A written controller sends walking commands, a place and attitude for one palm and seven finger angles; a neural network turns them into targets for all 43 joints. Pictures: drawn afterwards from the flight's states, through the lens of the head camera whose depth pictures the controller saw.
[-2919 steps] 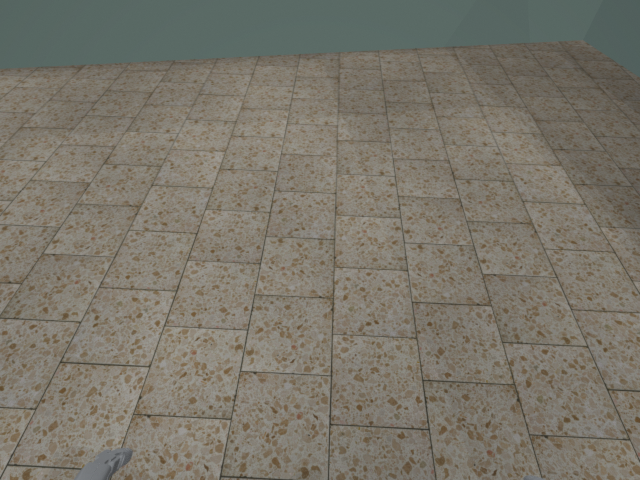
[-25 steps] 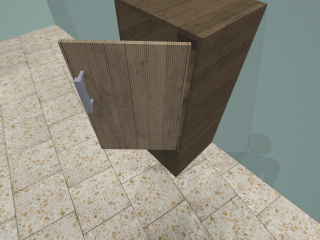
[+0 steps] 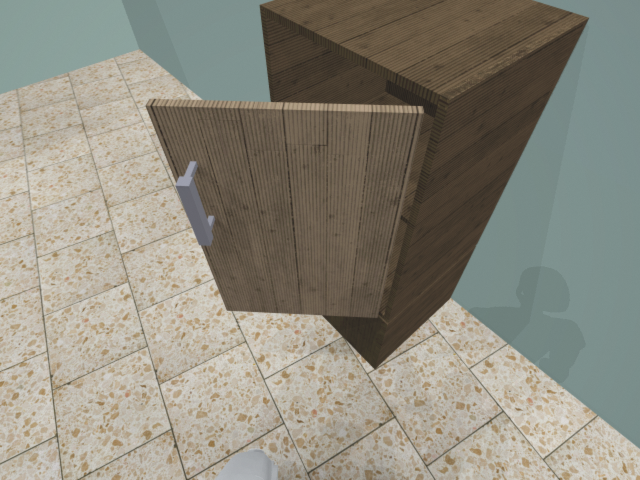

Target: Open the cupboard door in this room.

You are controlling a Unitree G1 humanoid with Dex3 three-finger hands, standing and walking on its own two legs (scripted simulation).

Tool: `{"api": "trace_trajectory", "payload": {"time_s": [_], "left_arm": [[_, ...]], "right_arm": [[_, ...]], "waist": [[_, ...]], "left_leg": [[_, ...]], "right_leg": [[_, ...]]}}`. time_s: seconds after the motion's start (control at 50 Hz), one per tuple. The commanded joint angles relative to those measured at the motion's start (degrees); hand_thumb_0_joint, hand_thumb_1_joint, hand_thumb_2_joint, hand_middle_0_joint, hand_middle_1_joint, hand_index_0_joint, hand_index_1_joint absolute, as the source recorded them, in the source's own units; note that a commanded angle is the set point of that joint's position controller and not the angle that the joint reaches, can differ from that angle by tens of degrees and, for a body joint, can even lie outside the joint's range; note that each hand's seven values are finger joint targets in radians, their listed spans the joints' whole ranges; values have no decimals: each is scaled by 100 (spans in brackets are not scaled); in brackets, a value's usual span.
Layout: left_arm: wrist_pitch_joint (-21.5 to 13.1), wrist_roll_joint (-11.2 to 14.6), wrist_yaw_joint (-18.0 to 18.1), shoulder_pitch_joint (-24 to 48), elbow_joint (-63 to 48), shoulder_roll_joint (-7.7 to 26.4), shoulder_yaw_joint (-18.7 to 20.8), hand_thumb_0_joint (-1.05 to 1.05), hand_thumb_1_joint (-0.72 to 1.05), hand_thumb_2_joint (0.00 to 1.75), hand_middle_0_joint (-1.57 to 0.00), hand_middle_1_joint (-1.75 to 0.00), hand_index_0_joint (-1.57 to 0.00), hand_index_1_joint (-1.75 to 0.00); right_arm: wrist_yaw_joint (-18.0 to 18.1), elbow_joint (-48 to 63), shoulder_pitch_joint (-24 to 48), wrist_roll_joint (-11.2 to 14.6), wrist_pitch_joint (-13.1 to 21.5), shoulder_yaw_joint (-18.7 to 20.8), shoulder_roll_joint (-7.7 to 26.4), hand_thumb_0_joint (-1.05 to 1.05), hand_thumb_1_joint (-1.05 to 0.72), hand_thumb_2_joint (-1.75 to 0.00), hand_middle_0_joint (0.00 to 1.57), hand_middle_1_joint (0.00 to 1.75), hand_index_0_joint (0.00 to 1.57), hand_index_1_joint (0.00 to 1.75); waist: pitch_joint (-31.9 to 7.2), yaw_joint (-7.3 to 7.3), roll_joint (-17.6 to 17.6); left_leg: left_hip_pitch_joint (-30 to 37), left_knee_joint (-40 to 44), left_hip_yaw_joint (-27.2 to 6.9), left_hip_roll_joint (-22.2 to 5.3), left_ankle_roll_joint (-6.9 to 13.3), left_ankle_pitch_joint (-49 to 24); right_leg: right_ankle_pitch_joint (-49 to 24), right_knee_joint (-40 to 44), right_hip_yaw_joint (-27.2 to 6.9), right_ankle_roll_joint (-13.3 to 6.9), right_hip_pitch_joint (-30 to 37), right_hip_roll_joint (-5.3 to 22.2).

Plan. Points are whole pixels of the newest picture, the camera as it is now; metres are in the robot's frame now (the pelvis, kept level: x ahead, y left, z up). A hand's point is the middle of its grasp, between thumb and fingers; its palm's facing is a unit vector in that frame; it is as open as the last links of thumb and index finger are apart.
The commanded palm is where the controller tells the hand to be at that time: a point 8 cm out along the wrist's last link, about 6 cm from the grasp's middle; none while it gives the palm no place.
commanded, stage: come to a stop and stand still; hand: left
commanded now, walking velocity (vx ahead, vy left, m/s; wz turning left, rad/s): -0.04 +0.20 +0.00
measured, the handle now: (199, 205) +0.51 +0.26 +0.00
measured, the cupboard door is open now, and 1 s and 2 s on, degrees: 46 46 46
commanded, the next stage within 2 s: look again from close up in 1.08 s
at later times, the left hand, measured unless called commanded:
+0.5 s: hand out of the picture +0.04 +0.23 -0.18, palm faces +0.00 -0.98 -0.18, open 7.3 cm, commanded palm none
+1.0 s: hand out of the picture -0.04 +0.13 -0.18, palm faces +0.07 -0.99 -0.13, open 7.3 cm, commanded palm none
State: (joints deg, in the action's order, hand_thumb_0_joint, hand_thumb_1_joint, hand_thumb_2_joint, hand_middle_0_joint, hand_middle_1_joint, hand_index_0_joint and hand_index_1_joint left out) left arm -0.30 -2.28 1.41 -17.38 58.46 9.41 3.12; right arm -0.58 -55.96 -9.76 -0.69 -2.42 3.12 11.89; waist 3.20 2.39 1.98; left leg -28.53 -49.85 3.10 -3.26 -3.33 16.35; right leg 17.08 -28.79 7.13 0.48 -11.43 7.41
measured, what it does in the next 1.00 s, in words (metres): steps on the spot: left foot, then right foot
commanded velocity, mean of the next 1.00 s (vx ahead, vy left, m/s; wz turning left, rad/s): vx -0.01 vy -0.09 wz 0.00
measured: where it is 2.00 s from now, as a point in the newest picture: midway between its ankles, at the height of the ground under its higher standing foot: outside the picture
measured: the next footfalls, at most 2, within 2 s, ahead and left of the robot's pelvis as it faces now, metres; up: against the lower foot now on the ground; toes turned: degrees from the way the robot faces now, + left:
left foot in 0.10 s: +0.10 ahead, +0.17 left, +0.00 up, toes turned +6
right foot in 0.58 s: -0.01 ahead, -0.08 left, +0.00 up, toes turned -3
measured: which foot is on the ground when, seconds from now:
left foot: up 0.00-0.08, down 0.10-0.58, up 0.60-0.80, down 0.82-1.00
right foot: down 0.00-0.10, up 0.12-0.56, down 0.58-1.00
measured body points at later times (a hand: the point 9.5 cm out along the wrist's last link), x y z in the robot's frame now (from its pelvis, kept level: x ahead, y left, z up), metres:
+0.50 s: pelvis -0.01 +0.04 +0.00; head +0.02 +0.05 +0.45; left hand +0.04 +0.28 -0.16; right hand +0.02 -0.19 -0.15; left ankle +0.06 +0.16 -0.74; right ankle -0.06 -0.08 -0.71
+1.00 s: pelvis -0.01 -0.02 +0.00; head +0.00 -0.01 +0.45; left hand -0.04 +0.18 -0.17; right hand -0.03 -0.23 -0.16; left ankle -0.01 +0.12 -0.74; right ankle -0.05 -0.08 -0.74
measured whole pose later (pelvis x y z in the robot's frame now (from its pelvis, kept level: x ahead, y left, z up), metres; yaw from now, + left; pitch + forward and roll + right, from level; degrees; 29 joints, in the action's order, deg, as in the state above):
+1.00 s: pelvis -0.01 -0.02 +0.00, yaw +0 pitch -1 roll +0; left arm -0.4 -0.5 1.6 -17.8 64.6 5.8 0.3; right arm 3.0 -66.9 -15.5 -0.6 0.0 0.3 6.2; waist 2.9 0.9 1.1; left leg -11.5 -25.6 2.9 -3.1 -2.0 12.7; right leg 16.8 -24.2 4.7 -4.2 -6.5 -3.0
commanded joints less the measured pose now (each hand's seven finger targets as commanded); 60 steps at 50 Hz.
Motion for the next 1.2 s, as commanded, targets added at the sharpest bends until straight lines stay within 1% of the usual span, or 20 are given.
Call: {"api": "trace_trajectory", "payload": {"time_s": [0.0, 0.04, 0.06, 0.08, 0.12, 0.18, 0.3, 0.42, 0.48, 0.52, 0.56, 0.58, 0.6, 0.72, 0.8, 0.86, 0.98, 1.14, 1.16, 1.18], "left_arm": [[-14, -10, 95, -167, -328, 1366, 327, 0, 90, 90, -20, -30, -20, -30], [58, 10, 90, -101, -311, 1197, 273, 0, 90, 90, -20, -30, -20, -30], [109, 52, 77, -266, -347, 848, 187, 0, 90, 90, -20, -30, -20, -30], [179, 107, 73, -428, -392, 410, 78, 0, 90, 90, -20, -30, -20, -30], [211, 98, 133, -465, -481, 360, 22, 0, 90, 90, -20, -30, -20, -30], [163, 55, 27, -403, -105, 523, 58, 0, 90, 90, -20, -30, -20, -30], [321, 29, -77, -237, -187, 565, 112, 0, 90, 90, -20, -30, -20, -30], [325, 78, -121, 67, -349, 312, 52, 0, 90, 90, -20, -30, -20, -30], [255, 119, -103, -262, -205, 190, 15, 0, 90, 90, -20, -30, -20, -30], [175, 92, -65, -638, -20, 272, 20, 0, 90, 90, -20, -30, -20, -30], [100, 48, 17, -514, -78, 836, 43, 0, 90, 90, -20, -30, -20, -30], [78, 74, 24, -150, -210, 824, -5, 0, 90, 90, -20, -30, -20, -30], [6, 80, 56, 142, -232, 642, -26, 0, 90, 90, -20, -30, -20, -30], [-91, 143, 45, -8, 10, 399, -133, 0, 90, 90, -20, -30, -20, -30], [-101, 199, 41, -301, 217, 207, -187, 0, 90, 90, -20, -30, -20, -30], [-79, 222, 66, -386, 401, 269, -170, 0, 90, 90, -20, -30, -20, -30], [-90, 190, 69, -453, 535, 208, -222, 0, 90, 90, -20, -30, -20, -30], [-113, 178, 82, -613, 630, 90, -260, 0, 90, 90, -20, -30, -20, -30], [-328, 71, 340, -1097, 748, 359, -213, 0, 90, 90, -20, -30, -20, -30], [-370, 87, 313, -906, 471, 604, -166, 0, 90, 90, -20, -30, -20, -30]], "right_arm": [[-17, 420, -26, 22, 124, 2, 116, 0, -90, -90, 20, 30, 20, 30], [27, 230, -662, 7, 227, 20, 194, 0, -90, -90, 20, 30, 20, 30], [75, 159, -1031, -21, 298, 97, 603, 0, -90, -90, 20, 30, 20, 30], [124, 180, -1191, -43, 323, 179, 1119, 0, -90, -90, 20, 30, 20, 30], [165, 390, -806, -101, 252, 94, 1069, 0, -90, -90, 20, 30, 20, 30], [245, 314, -225, -104, 368, -60, 543, 0, -90, -90, 20, 30, 20, 30], [362, 74, -704, -101, 338, 42, 580, 0, -90, -90, 20, 30, 20, 30], [312, -64, -835, -151, 283, 132, 727, 0, -90, -90, 20, 30, 20, 30], [261, -103, -738, -156, 226, 169, 745, 0, -90, -90, 20, 30, 20, 30], [225, -155, -750, -97, 199, 150, 525, 0, -90, -90, 20, 30, 20, 30], [189, -7, -514, -22, 156, -12, -108, 0, -90, -90, 20, 30, 20, 30], [155, 36, -380, -54, 141, -36, 2, 0, -90, -90, 20, 30, 20, 30], [140, -57, -441, -85, 119, -23, -55, 0, -90, -90, 20, 30, 20, 30], [206, -573, -917, -35, 162, -154, -229, 0, -90, -90, 20, 30, 20, 30], [303, -794, -1089, -9, 330, -201, -104, 0, -90, -90, 20, 30, 20, 30], [360, -893, -966, 0, 346, -232, -113, 0, -90, -90, 20, 30, 20, 30], [369, -917, -849, 21, 303, -237, -164, 0, -90, -90, 20, 30, 20, 30], [355, -925, -830, 3, 317, -272, -151, 0, -90, -90, 20, 30, 20, 30], [274, -514, -191, 63, 435, -226, 117, 0, -90, -90, 20, 30, 20, 30], [242, -280, -581, 39, 342, -238, -169, 0, -90, -90, 20, 30, 20, 30]], "waist": [[-75, 17, 962], [-437, -284, 681], [-846, -384, -340], [-1018, -369, -1807], [-493, -293, -961], [-368, -162, -1247], [-442, -314, -596], [-521, -442, -1169], [-561, -286, -1238], [-610, -121, -651], [-73, -101, 1268], [25, -120, 905], [141, -247, 985], [354, -327, 502], [54, -232, -149], [-172, -179, -638], [-5, -225, -124], [225, -205, -112], [133, 30, -78], [-179, -327, -25]], "left_leg": [[768, 1106, 317, 221, 41, 67], [1948, 2272, 390, 264, 123, -763], [2728, 2492, -188, -426, 327, -1847], [2667, 3007, -1917, -1724, 928, -3127], [1404, 3403, -1961, -2090, 1590, -1756], [1281, 3559, -1304, -1340, 1137, -1377], [1756, 3493, -1242, -1583, 1310, -1871], [1887, 3580, -1234, -1427, 1290, -1021], [1413, 3601, -1181, -1176, 1098, 6], [835, 3136, -744, -712, 710, 389], [6, 1736, 126, 113, 233, 793], [310, 1320, -78, 28, 281, 978], [454, 1127, -197, -24, 317, 707], [1085, 1432, -55, -1, 230, 118], [1953, 2583, -431, -368, 395, -1742], [1953, 2523, -371, -385, 432, -1959], [1936, 2745, -314, -308, 349, -1104], [1996, 2913, -351, -289, 363, -1040], [1474, 1309, -25, -188, 224, -869], [1016, 1059, -336, 71, 364, 336]], "right_leg": [[-2405, 399, -924, -841, -261, 1270], [-1733, -371, -589, -533, -573, 779], [-402, -1265, -243, -254, -913, 258], [2066, -2405, -109, 73, -1593, -407], [1862, -3341, -742, -110, -1353, -281], [769, -3341, -962, -31, -1315, -341], [672, -3280, -924, 86, -1609, -490], [1149, -1798, -596, 30, -1098, -541], [886, -560, -383, -102, -270, -674], [-101, 807, -358, -156, 755, -642], [561, 1870, -2036, -601, 321, 811], [835, 1991, -2064, -819, -299, 1034], [543, 1952, -1830, -799, -534, 772], [-1611, 1229, -1173, -858, -339, 322], [-1740, 802, -1009, -391, -155, -135], [-2066, 794, -997, -180, 224, -105], [-1650, 1099, -1062, -159, 200, -89], [-1158, 1280, -1093, -205, 38, -118], [-4907, 1097, -1737, 286, 88, 364], [-5161, 875, -1763, 163, 559, 636]]}}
